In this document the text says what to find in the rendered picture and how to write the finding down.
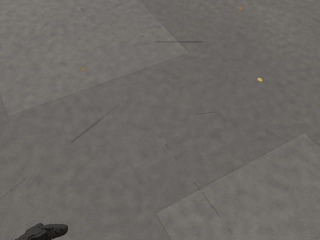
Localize left robot hand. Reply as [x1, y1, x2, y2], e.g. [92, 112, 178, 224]
[15, 223, 68, 240]

